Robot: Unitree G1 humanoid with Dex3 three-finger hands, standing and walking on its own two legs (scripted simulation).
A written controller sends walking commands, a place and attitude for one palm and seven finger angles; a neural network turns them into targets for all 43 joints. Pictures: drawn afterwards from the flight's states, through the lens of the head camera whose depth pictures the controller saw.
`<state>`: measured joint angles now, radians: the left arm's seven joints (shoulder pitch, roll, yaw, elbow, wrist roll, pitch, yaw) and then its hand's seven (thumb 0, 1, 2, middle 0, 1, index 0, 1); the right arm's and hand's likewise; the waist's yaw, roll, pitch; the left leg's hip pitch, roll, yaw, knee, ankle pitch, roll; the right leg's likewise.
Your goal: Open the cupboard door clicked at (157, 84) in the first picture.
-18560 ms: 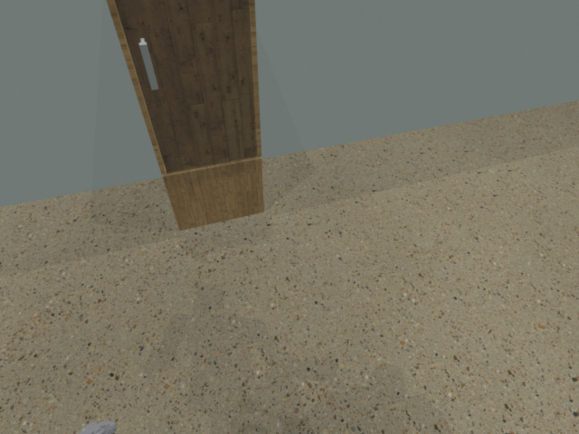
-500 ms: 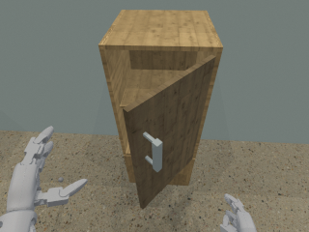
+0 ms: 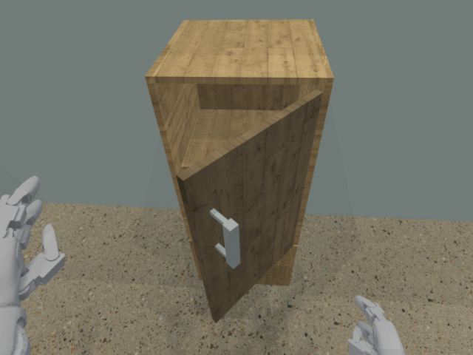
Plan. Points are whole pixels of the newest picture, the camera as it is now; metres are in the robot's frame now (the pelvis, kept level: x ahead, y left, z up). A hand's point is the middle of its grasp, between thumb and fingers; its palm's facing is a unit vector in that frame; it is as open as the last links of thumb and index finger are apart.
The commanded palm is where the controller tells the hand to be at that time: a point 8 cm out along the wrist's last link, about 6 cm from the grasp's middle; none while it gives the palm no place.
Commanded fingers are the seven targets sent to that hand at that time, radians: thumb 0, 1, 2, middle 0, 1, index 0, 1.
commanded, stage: draw the hand back to the body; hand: left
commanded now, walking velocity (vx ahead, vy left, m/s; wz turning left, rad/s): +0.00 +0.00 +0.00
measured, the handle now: (225, 238) +0.32 +0.07 +0.01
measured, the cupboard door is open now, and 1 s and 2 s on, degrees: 49 49 49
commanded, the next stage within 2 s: step back with the hand held close in 0.18 s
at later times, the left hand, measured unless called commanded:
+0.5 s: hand (64, 255) +0.19 +0.25 +0.15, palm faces +0.38 -0.79 -0.48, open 7.4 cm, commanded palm +0.13 +0.30 +0.17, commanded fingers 0.00 0.90 0.90 -0.20 -0.30 -0.20 -0.30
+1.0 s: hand out of the picture +0.10 +0.29 +0.15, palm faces +0.42 -0.77 -0.48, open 7.4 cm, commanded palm +0.04 +0.32 +0.17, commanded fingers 0.00 0.90 0.90 -0.20 -0.30 -0.20 -0.30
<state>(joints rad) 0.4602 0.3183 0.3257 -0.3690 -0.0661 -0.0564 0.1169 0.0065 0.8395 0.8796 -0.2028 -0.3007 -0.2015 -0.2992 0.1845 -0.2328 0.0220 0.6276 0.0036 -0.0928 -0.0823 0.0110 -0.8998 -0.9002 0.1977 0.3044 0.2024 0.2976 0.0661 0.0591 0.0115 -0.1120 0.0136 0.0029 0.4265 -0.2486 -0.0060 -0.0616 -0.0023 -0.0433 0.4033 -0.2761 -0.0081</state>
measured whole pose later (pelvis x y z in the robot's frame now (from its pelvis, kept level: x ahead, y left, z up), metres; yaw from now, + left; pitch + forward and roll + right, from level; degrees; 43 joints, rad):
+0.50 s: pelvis -0.01 -0.01 +0.00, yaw +1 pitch -1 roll -1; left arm 0.51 0.37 0.38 -0.42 -0.06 -0.11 0.10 0.01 0.89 0.90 -0.21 -0.30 -0.21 -0.30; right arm 0.15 -0.24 0.00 0.59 0.01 -0.01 -0.07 0.01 -0.90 -0.90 0.20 0.30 0.20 0.30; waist 0.01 0.06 0.04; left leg -0.21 0.03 -0.02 0.45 -0.23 -0.02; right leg -0.14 0.02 -0.06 0.39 -0.24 -0.02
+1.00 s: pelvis -0.09 +0.02 -0.01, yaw +1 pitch -1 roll -2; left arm 0.56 0.41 0.42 -0.53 -0.03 -0.17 0.15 0.01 0.89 0.90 -0.21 -0.30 -0.21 -0.30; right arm 0.20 -0.21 0.01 0.55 0.01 -0.03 -0.07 0.01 -0.90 -0.90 0.20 0.30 0.20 0.30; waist 0.00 0.01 0.05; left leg -0.41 0.01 -0.01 0.59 -0.21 0.03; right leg -0.32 0.00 -0.05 0.51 -0.18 0.01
